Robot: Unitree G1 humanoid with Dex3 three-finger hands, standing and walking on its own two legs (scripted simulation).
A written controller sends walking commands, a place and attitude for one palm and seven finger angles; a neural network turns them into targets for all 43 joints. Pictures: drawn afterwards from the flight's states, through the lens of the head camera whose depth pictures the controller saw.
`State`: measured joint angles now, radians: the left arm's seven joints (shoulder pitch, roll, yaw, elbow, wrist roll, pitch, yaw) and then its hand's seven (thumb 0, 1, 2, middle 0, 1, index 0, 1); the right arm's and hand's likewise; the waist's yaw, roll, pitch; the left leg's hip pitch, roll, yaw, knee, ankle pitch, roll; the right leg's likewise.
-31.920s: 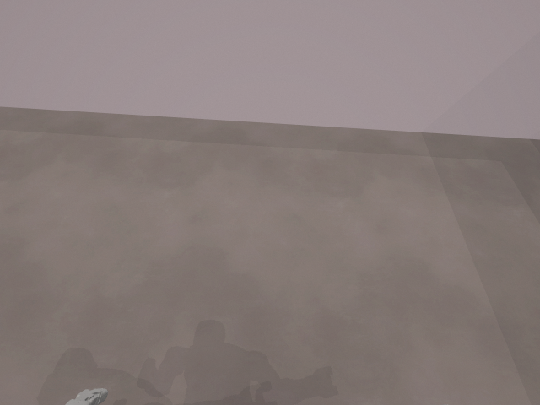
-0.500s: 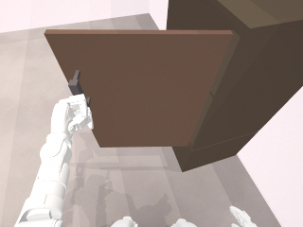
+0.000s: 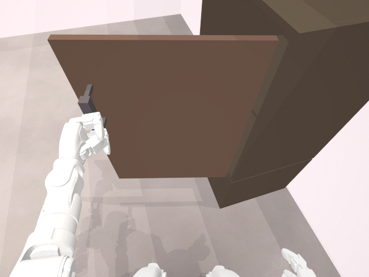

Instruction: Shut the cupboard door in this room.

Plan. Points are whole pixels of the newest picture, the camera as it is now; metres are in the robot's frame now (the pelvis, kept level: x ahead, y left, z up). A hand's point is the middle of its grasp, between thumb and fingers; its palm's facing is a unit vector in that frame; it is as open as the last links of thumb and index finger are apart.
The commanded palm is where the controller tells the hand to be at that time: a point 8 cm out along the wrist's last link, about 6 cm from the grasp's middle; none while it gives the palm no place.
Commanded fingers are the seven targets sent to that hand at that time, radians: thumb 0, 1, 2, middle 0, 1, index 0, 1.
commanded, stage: push the door shut along its arc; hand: left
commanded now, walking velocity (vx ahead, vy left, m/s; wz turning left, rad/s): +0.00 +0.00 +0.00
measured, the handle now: (95, 112) +0.47 +0.23 +0.06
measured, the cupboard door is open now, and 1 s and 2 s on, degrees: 74 58 46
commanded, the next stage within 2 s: pull the fist back off the door in 1.72 s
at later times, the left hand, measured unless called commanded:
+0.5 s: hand (108, 120) +0.44 +0.19 +0.07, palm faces -0.11 -0.99 -0.02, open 3.1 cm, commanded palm +0.43 +0.23 +0.07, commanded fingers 0.00 0.90 0.90 -1.30 -1.50 -1.30 -1.50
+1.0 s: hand (123, 101) +0.50 +0.16 +0.07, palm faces -0.26 -0.97 -0.01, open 3.1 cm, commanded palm +0.50 +0.20 +0.07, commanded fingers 0.00 0.90 0.90 -1.30 -1.50 -1.30 -1.50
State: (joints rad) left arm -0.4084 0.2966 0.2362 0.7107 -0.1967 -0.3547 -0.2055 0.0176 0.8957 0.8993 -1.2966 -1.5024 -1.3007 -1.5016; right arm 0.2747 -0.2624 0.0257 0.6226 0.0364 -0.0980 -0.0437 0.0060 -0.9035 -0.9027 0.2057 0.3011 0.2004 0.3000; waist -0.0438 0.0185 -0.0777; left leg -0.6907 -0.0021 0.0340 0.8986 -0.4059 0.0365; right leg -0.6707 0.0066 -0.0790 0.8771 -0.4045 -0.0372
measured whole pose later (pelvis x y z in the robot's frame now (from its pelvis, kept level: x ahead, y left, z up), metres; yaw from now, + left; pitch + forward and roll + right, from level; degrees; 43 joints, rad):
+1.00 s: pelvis -0.01 +0.02 -0.03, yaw -1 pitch +20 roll -3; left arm -0.99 0.52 0.27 1.21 -0.15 -0.33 -0.44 0.02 0.90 0.90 -1.29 -1.50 -1.30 -1.50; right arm 0.38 -0.29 0.04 0.66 0.02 -0.06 -0.03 0.00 -0.90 -0.90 0.21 0.30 0.20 0.30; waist -0.17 0.03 -0.10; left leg -0.97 0.01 0.02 1.06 -0.44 0.06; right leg -0.92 0.02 -0.09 0.98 -0.41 -0.02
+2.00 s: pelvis +0.00 +0.00 -0.05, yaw -2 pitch +29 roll -4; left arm -1.31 0.48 0.36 1.30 0.01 -0.23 0.05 0.02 0.86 0.93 -1.29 -1.50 -1.30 -1.50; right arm 0.43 -0.27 0.04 0.65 -0.08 -0.07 0.05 0.00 -0.91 -0.90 0.20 0.30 0.20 0.30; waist -0.26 0.06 -0.12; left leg -1.18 0.03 -0.01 1.16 -0.48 0.04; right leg -1.13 0.04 -0.12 1.07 -0.45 -0.04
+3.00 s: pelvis +0.01 -0.01 +0.00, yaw -2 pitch +15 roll +0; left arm -0.69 0.19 0.23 0.95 -0.08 -0.43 0.05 0.02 0.90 0.90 -1.30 -1.50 -1.30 -1.50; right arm 0.35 -0.23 0.01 0.64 0.00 0.02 0.03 0.00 -0.91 -0.90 0.20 0.30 0.20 0.30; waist -0.10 0.04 -0.12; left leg -0.74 0.02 0.06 0.90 -0.41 0.03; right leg -0.75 0.03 -0.05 0.89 -0.41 -0.05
